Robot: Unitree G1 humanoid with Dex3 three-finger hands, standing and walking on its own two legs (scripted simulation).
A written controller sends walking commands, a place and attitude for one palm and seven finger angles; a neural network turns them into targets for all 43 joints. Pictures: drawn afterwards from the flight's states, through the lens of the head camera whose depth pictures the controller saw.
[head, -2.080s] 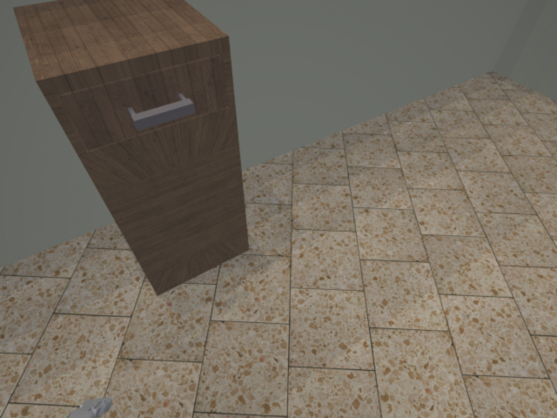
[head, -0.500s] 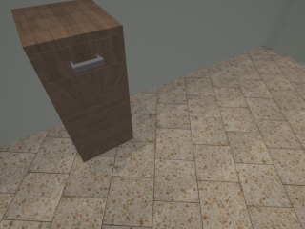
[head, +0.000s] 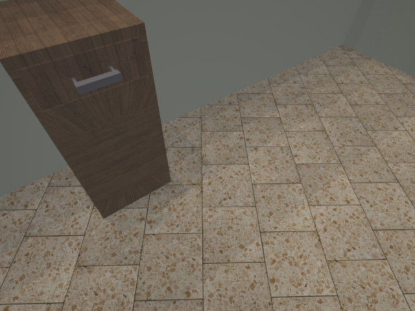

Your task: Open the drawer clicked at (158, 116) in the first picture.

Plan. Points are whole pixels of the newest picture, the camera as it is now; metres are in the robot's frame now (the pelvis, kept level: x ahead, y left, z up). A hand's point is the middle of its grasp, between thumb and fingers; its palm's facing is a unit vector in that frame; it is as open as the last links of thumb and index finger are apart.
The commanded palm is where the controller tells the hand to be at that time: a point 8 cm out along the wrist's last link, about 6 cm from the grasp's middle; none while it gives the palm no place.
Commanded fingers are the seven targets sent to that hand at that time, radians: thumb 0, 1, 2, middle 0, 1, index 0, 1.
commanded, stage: walk to a spot facing it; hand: left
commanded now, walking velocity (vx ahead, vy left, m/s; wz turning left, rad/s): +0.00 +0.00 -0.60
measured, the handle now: (96, 78) +0.73 +0.42 +0.02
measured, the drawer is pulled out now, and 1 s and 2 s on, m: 0.00 0.00 0.00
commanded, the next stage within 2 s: turn to face it in 1.66 s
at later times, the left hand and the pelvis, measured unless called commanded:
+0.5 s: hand out of the picture +0.05 +0.14 -0.15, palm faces -0.16 -0.95 -0.25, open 7.4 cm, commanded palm none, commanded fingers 0.00 0.90 0.90 -0.20 -0.30 -0.20 -0.30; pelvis -0.03 -0.05 +0.00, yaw -15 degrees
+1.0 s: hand (140, 289) +0.19 +0.17 -0.16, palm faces -0.46 -0.87 -0.19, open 7.4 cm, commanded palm none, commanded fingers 0.00 0.90 0.90 -0.20 -0.30 -0.20 -0.30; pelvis +0.03 +0.01 +0.01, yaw -33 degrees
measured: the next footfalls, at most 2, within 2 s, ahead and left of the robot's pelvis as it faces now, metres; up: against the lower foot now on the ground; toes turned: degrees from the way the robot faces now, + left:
left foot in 0.78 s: +0.05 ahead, +0.09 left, +0.00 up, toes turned -25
right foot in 1.34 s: +0.16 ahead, -0.25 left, +0.00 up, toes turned -55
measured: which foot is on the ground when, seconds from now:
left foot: down 0.00-0.16, up 0.18-0.76, down 0.78-1.00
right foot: down 0.00-0.78, up 0.80-1.00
